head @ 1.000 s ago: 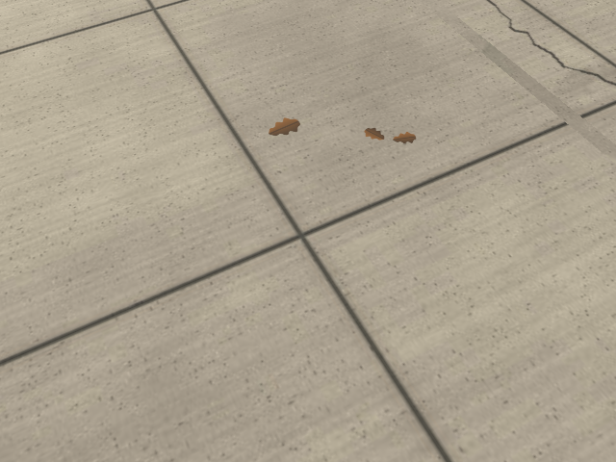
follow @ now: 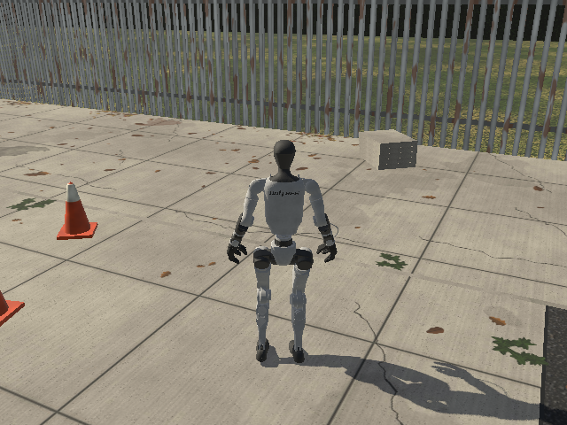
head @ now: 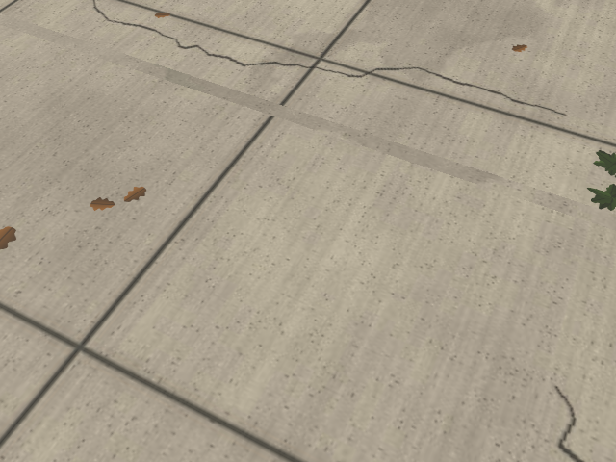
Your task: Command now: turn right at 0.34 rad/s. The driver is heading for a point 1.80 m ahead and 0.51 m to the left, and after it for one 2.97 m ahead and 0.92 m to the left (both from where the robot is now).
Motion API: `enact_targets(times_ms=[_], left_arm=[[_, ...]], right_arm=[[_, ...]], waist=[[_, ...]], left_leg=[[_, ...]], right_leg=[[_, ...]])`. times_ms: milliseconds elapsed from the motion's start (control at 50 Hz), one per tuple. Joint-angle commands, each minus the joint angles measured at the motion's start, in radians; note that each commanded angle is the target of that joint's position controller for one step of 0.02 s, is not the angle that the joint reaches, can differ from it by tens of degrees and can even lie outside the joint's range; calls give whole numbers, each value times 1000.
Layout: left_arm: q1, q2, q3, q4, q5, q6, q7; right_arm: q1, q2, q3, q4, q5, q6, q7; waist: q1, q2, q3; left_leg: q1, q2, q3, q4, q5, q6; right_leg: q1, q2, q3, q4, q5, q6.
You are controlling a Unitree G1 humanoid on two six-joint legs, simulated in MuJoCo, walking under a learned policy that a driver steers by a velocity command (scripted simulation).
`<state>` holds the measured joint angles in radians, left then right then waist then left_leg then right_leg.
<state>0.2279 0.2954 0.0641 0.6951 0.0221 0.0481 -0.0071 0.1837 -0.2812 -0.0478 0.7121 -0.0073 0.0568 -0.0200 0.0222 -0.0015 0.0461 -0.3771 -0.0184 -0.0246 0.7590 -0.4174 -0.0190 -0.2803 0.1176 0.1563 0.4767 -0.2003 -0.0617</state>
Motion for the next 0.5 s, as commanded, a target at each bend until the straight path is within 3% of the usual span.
enact_targets(times_ms=[20,40,60,80,100,120,140,180,220,280,340,400,440,460,480,500], left_arm=[[-10,146,36,-46,0,-6,3],[-32,138,32,-45,-9,-5,6],[-35,116,23,-45,-16,-7,10],[0,50,4,-49,-15,-13,12],[16,61,6,-56,-12,-12,16],[-10,120,20,-47,16,-11,16],[-15,125,25,-35,18,-15,7],[17,110,23,-2,22,-21,-14],[12,94,17,17,24,-31,-28],[-69,59,1,7,21,-44,-40],[-130,38,-12,-1,15,-55,-41],[-123,41,-15,6,8,-67,-34],[-30,32,-17,43,10,-82,-21],[65,53,-9,80,13,-93,-10],[196,111,5,111,23,-105,3],[286,242,36,118,19,-108,11]], right_arm=[[39,-70,-13,-59,8,-20,-8],[73,-59,-9,-48,4,-26,-12],[89,-66,-8,-44,-7,-36,-18],[75,-122,-11,-59,-27,-46,-24],[36,-211,-31,-68,-27,-44,-13],[75,-186,-34,-49,-29,-45,-3],[72,-143,-23,-35,-24,-47,6],[50,-113,-16,-17,-16,-54,7],[82,-112,-20,6,-11,-67,9],[139,-118,-30,42,-7,-87,18],[180,-132,-41,74,-11,-96,25],[186,-149,-49,92,-11,-96,32],[158,-147,-51,96,1,-92,34],[151,-119,-43,96,-2,-95,32],[115,-54,-22,72,-8,-101,34],[75,20,2,15,-2,-110,38]], waist=[[-16,-128,-109],[-43,-113,-107],[-51,-75,-105],[-25,101,-116],[-16,246,-82],[-47,196,-57],[-36,152,-14],[-16,175,29],[-31,146,22],[-65,133,17],[-94,151,21],[-80,145,31],[-15,96,24],[27,52,-7],[93,-74,-65],[124,-293,-97]], left_leg=[[90,-19,20,-155,30,26],[172,-20,26,-291,117,36],[266,26,-20,-414,204,51],[321,229,-231,-523,177,88],[256,372,-426,-560,173,201],[202,386,-451,-580,16,260],[197,334,-422,-610,-161,250],[237,250,-326,-638,-166,197],[302,215,-268,-628,-88,195],[349,216,-238,-628,-29,211],[318,223,-216,-619,-2,226],[218,231,-203,-598,2,235],[85,207,-164,-522,19,212],[-9,176,-134,-437,26,187],[-129,105,-49,-225,2,147],[-339,-25,86,73,-114,105]], right_leg=[[90,-259,275,-64,383,-136],[54,-236,270,-44,336,-105],[-12,-202,261,-19,203,-56],[-85,-114,165,113,-23,1],[-179,56,-17,208,-317,21],[-177,0,-9,370,-345,25],[-216,-10,1,434,-290,23],[-263,-26,-21,475,-191,39],[-293,-38,-64,468,-153,51],[-300,-85,-139,362,-123,70],[-224,-101,-178,215,-144,67],[-75,-90,-213,79,-154,36],[146,-72,-235,-63,-30,6],[306,-79,-200,-87,-48,-5],[463,-236,0,-175,-211,-31],[538,-485,425,-342,-547,-129]])
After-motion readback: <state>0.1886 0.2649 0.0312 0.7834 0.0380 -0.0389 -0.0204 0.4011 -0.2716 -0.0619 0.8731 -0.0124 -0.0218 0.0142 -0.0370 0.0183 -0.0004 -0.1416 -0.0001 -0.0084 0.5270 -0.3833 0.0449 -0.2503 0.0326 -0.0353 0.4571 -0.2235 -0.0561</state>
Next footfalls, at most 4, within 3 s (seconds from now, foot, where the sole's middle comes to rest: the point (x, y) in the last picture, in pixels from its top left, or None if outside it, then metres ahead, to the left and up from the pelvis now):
0.08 left None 0.04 0.11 -0.78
0.48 right None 0.12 -0.11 -0.78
0.94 left None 0.46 0.07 -0.78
1.50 right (383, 336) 0.76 -0.12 -0.78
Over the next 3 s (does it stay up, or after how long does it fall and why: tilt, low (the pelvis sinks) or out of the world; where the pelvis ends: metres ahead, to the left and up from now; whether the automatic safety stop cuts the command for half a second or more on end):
stays up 0.82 -0.03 0.00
